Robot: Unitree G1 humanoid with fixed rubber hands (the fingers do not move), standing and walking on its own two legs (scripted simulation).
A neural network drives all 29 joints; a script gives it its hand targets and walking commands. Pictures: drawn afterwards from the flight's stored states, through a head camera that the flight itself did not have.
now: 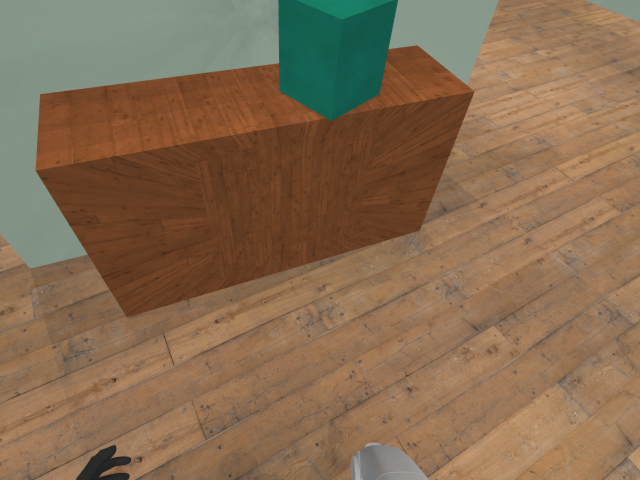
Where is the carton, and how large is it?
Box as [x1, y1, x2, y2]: [278, 0, 397, 120]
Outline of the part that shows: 278,0 280,91 331,120 379,93 397,0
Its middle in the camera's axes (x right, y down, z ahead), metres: +0.04 -0.49 +1.03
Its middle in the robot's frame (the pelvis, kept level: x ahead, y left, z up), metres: +1.11 -0.05 +0.02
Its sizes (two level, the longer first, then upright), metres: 0.210 0.200 0.250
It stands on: a pedestal, 0.64 m high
